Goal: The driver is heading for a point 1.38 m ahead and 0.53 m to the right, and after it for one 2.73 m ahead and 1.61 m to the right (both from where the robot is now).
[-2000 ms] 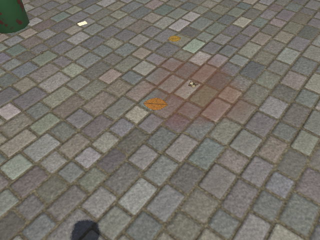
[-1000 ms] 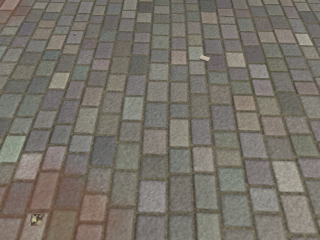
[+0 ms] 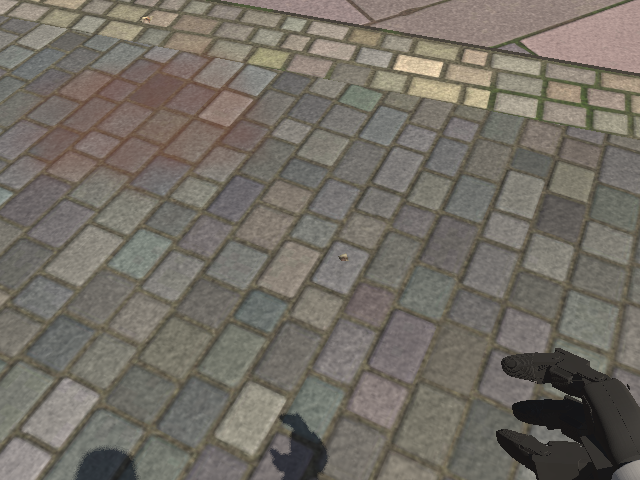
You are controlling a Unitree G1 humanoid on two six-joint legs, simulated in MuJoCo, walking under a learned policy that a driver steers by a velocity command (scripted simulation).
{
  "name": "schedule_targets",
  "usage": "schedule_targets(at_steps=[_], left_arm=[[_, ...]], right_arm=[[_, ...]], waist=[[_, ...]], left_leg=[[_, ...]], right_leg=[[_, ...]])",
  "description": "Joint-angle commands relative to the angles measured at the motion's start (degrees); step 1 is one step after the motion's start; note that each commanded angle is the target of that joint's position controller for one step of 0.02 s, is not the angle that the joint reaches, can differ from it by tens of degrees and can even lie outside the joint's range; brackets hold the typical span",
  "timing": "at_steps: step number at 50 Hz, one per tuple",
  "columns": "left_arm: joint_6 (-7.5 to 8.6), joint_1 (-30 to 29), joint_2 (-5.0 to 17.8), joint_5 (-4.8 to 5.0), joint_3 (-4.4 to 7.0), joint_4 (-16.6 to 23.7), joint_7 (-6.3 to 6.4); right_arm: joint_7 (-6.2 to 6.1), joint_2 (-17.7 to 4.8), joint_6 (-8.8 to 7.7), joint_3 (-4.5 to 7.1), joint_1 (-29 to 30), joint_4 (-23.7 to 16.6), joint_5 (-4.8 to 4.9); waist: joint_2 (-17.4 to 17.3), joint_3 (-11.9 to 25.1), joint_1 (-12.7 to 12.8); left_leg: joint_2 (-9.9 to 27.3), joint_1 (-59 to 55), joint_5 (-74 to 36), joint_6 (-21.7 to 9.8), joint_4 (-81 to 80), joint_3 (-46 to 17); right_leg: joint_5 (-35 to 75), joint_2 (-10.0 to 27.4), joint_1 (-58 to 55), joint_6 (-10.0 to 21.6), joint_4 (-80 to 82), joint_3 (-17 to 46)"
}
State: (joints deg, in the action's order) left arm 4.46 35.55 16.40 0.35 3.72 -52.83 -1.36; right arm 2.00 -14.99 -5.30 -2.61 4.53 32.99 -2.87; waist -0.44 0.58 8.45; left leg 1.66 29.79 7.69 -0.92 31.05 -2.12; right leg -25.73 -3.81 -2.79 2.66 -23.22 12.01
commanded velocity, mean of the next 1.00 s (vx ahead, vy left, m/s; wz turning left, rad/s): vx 1.00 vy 0.00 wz -0.77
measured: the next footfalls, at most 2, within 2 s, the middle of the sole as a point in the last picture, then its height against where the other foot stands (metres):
right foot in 0.42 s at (438, 455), level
left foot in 0.84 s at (473, 286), level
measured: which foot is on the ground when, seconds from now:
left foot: down 0.00-0.42, up 0.44-0.82, down 0.84-1.00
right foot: down 0.00-0.02, up 0.04-0.40, down 0.42-0.82, up 0.84-1.00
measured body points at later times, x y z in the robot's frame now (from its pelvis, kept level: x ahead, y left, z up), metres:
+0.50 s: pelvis +0.45 -0.08 -0.03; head +0.48 -0.09 +0.42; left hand +0.72 +0.10 -0.13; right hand +0.38 -0.33 -0.15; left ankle +0.31 +0.14 -0.58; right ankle +0.52 -0.12 -0.72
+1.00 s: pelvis +0.89 -0.25 +0.01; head +0.91 -0.26 +0.46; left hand +1.18 -0.14 -0.10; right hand +0.73 -0.50 -0.10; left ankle +0.97 -0.18 -0.72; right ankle +0.75 -0.27 -0.62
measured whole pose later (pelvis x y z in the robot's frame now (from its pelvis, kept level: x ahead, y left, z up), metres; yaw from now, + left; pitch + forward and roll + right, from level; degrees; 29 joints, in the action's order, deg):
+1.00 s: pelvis +0.89 -0.25 +0.01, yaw -45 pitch +1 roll +1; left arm 3.1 13.7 19.3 -2.2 2.2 -43.9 -1.8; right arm 0.3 -17.2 -4.3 2.9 -19.9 45.4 -2.5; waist 2.2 -0.4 -1.2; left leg -1.6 14.5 14.1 -1.5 27.9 3.3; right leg -16.2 -3.1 25.1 6.2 -71.5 4.7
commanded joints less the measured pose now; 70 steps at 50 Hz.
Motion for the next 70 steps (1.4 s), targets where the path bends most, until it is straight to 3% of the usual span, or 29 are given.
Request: schedule_targets(at_steps=[1, 2, 5, 9, 16, 18, 20, 21, 22, 23, 24, 25, 28, 32, 38, 41, 42, 43, 44, 46, 49, 58, 62, 63, 64, 65, 66, 68, 70], left_arm=[[1.92, -10.84, 4.44, -0.38, 0.94, 7.81, 0.39], [1.21, -5.68, 2.11, 1.93, -0.08, 10.86, 0.68], [-1.32, -16.92, 4.90, -1.28, 0.39, 9.73, -0.04], [-4.22, -23.58, 1.05, -2.14, -0.29, 13.04, -1.87], [-3.86, -36.03, 1.85, -1.95, -2.17, 19.74, -4.76], [-3.78, -29.05, 4.49, -1.79, -1.35, 17.66, -4.12], [-3.53, -7.97, 9.39, -1.98, 1.19, 11.50, -2.57], [-3.82, -4.34, 12.16, -1.53, 2.86, 8.98, -0.95], [-4.61, -9.20, 17.55, -1.16, 3.84, 10.02, 0.13], [-5.25, -10.45, 21.29, -2.02, 4.66, 13.24, 0.37], [-5.31, -11.21, 18.40, -1.77, 4.50, 13.59, 1.04], [-4.83, -13.57, 15.48, -1.64, 3.79, 12.73, 1.52], [-2.19, -17.19, 11.66, -1.12, 2.16, 12.14, 1.81], [-0.14, -17.38, 10.71, -0.82, 2.08, 11.88, 1.09], [0.58, -11.48, 11.07, 0.13, 2.61, 8.66, 0.81], [0.10, -13.41, 14.88, -1.78, 3.05, 7.77, 1.21], [0.49, -15.70, 11.54, -2.52, 2.11, 8.58, 1.25], [0.83, -7.73, 1.32, -0.19, -0.28, 11.06, 1.03], [1.02, -8.27, 3.95, -0.84, -1.16, 10.63, 1.27], [0.28, -19.19, 7.26, -2.19, -0.76, 11.35, 0.59], [-0.95, -22.71, 4.01, -2.94, -1.78, 13.48, -1.21], [-0.07, -42.49, 1.76, -2.39, -5.05, 21.09, -2.99], [0.21, -31.62, 7.26, -3.12, -2.64, 17.77, -0.22], [0.37, -20.42, 8.68, -3.24, -1.65, 14.27, 0.70], [0.54, -10.72, 12.60, -4.26, -0.06, 12.31, 1.95], [0.73, -8.97, 16.11, -6.42, 1.19, 12.17, 2.27], [0.04, -10.79, 13.73, -4.35, 1.14, 12.96, 2.07], [0.74, -18.65, 6.58, -3.45, -0.13, 11.55, 1.77], [1.54, -18.11, 3.98, -3.05, -0.69, 9.56, 1.81]], right_arm=[[-3.59, -16.40, -0.13, 7.08, -35.21, 5.28, -1.90], [-3.61, -19.09, 0.68, 7.75, -31.24, 4.61, -1.79], [-2.82, -7.04, 0.29, 5.89, -21.76, 5.17, -0.41], [-2.17, -3.12, -1.53, 5.08, -25.09, 10.69, 1.81], [-2.79, -8.76, -2.41, 6.12, -24.77, 13.03, 1.74], [-3.52, -13.20, -1.24, 7.22, -25.63, 12.57, 1.65], [-3.81, -15.49, 0.67, 7.88, -21.31, 10.58, 1.17], [-3.03, -13.38, 1.12, 7.65, -21.94, 10.99, 0.42], [-2.34, -4.65, 0.70, 5.25, -24.09, 8.38, -0.88], [-2.27, -7.82, -0.47, 5.18, -24.85, 1.53, 0.91], [-2.26, -10.40, -1.66, 5.07, -19.27, 1.13, 0.48], [-2.23, -10.64, -2.02, 4.91, -18.10, 1.54, 0.55], [-2.41, -8.91, 1.12, 4.20, -19.84, 2.59, -1.55], [-1.41, -5.34, 2.38, 2.87, -7.94, -2.66, -0.41], [-0.74, -5.76, 1.58, 3.15, -3.95, -2.58, 1.00], [-2.50, -11.09, 1.23, 6.21, -22.81, 2.76, 1.31], [-3.75, -14.15, 1.19, 7.52, -34.69, 5.40, 0.76], [-3.71, -20.23, 0.79, 8.90, -36.63, 6.41, -1.64], [-2.47, -16.88, 1.16, 8.78, -32.08, 6.06, -0.49], [-1.63, -9.17, 1.01, 7.50, -24.02, 6.22, 0.20], [-1.52, -5.50, -0.08, 6.03, -27.43, 11.16, 0.50], [-1.01, -9.31, -2.02, 6.47, -32.94, 16.01, 3.32], [-1.61, -14.23, -1.05, 7.30, -34.49, 17.81, 2.80], [-1.90, -14.50, -0.48, 7.35, -32.95, 17.67, 2.65], [-1.82, -10.86, -0.47, 6.55, -32.38, 16.33, 2.40], [-1.72, -0.03, -0.44, 4.45, -40.14, 14.26, 4.23], [-1.88, -6.09, 0.12, 5.55, -35.52, 13.20, 4.56], [-1.35, -6.81, 0.89, 5.99, -25.66, 11.80, 3.30], [-0.37, -4.53, 2.62, 5.96, -25.72, 12.11, 2.02]], waist=[[-9.37, 17.01, -20.96], [-20.20, 20.87, -15.24], [-2.41, 0.17, -12.61], [-4.16, -4.54, -9.38], [-1.23, -6.72, -6.83], [-4.32, -1.08, -2.22], [-4.73, 9.04, 7.94], [1.34, 9.32, 7.29], [14.19, 6.24, -0.27], [14.55, 19.76, -1.67], [4.47, 13.16, -0.83], [-0.76, 3.77, -4.02], [-5.16, -3.27, -11.09], [-2.19, -7.81, -9.57], [1.66, -2.94, -4.77], [1.94, 7.60, -15.43], [0.57, 12.65, -21.23], [-19.50, 18.99, -14.62], [-17.91, 17.75, -13.50], [-0.75, 3.30, -12.33], [-3.13, -1.78, -9.37], [-2.00, -8.71, -9.88], [-4.73, 2.30, -4.16], [-4.69, 7.75, 1.57], [-1.21, 14.01, 4.70], [13.38, 23.76, -1.83], [10.77, 24.61, -0.14], [3.80, 5.41, -3.31], [4.34, 0.49, -6.70]], left_leg=[[17.88, -52.25, 26.38, -3.15, -1.88, -18.42], [27.84, -52.28, 40.67, -7.72, -16.16, -47.72], [19.00, -32.94, 20.04, -7.56, -16.89, -23.64], [13.82, -28.24, -3.97, -3.98, -19.94, -3.71], [9.24, -23.91, -42.06, -1.15, -22.15, 17.57], [11.09, -28.93, -63.70, -0.52, -9.99, 17.56], [12.79, -22.85, -64.86, -1.27, 18.18, 15.45], [6.44, -10.98, -24.47, -0.21, 39.10, 15.11], [-1.65, 6.79, 23.13, 1.50, 63.21, 13.00], [-3.28, 19.87, 21.55, 1.96, 68.55, 0.18], [0.00, 23.19, 16.04, 1.79, 63.02, -2.68], [2.22, 21.58, 12.48, 1.84, 56.16, -2.51], [5.96, 9.49, 15.63, 4.50, 44.49, -2.62], [6.33, 1.72, 3.13, 6.02, 22.05, 0.76], [1.37, -8.70, -15.09, 1.12, 0.72, 2.69], [-2.73, -25.76, -0.04, -1.37, -0.30, 4.94], [3.19, -39.64, 10.00, -2.54, 2.47, -0.85], [20.31, -53.46, 28.97, -8.89, -6.55, -33.23], [21.87, -50.56, 38.03, -11.02, -16.84, -51.91], [17.01, -34.53, 28.60, -10.42, -16.57, -32.70], [11.04, -24.78, 17.13, -7.72, -19.18, -18.80], [7.59, -16.79, -19.07, -9.05, -31.88, -3.75], [8.21, -28.84, -52.09, -7.17, -10.54, -2.86], [6.63, -24.23, -47.46, -6.31, 4.00, -2.24], [3.52, -12.98, -30.25, -6.13, 21.59, -1.44], [-2.55, 5.61, 18.93, -5.40, 43.85, -0.79], [-2.61, 10.57, 16.44, -6.41, 50.33, -2.79], [2.61, 13.56, 7.10, -6.10, 45.35, -2.19], [4.70, 9.30, 7.01, -4.95, 43.17, -2.22]], right_leg=[[7.32, 0.76, 35.12, 3.88, -41.21, -1.47], [-1.41, -0.96, 45.74, 3.53, -54.57, -5.74], [9.81, 7.50, 49.57, 3.10, -53.42, -7.73], [10.71, 10.23, 51.08, 2.32, -50.26, -9.00], [27.40, 3.76, 33.05, 5.87, -21.92, -22.56], [23.41, -0.37, 24.09, 7.64, -20.90, -23.87], [19.63, -2.43, 0.76, 11.12, -18.40, -19.44], [15.72, -0.79, -10.47, 12.69, -15.22, -13.90], [26.07, 8.91, -13.92, 15.59, -17.77, 3.06], [10.31, 17.38, -25.97, 25.72, -2.13, 29.34], [0.58, 18.37, -19.63, 23.31, 7.54, 34.28], [1.97, 16.88, -8.93, 20.86, 9.65, 30.62], [17.07, 10.56, 14.00, 19.39, 10.02, 18.85], [21.33, 3.64, 27.69, 16.76, 13.76, 10.25], [42.34, 6.05, 11.23, 10.30, 10.12, 8.26], [62.84, 6.17, 5.01, 6.79, -15.12, 5.47], [53.36, 4.00, 15.09, 5.82, -32.80, 2.93], [5.24, -5.30, 34.43, 3.15, -54.47, -2.16], [1.62, -3.74, 42.88, 4.19, -58.89, -2.26], [10.96, 2.45, 43.73, 4.01, -54.73, -4.04], [10.12, 4.52, 41.52, 3.33, -48.00, -3.13], [31.29, 5.75, 30.14, 0.83, -13.66, -15.01], [20.26, -0.11, 14.19, 2.81, -9.61, -15.38], [18.56, 0.97, 1.62, 3.14, -8.27, -14.30], [6.02, 11.37, -11.93, 3.83, -8.64, -4.64], [-12.27, 30.29, -27.12, 8.82, -4.00, 23.81], [-19.51, 30.51, -21.98, 9.79, 6.22, 35.68], [-3.28, 24.54, -4.95, 7.37, 8.10, 15.54], [10.25, 21.26, 4.90, 5.36, 10.16, 3.60]])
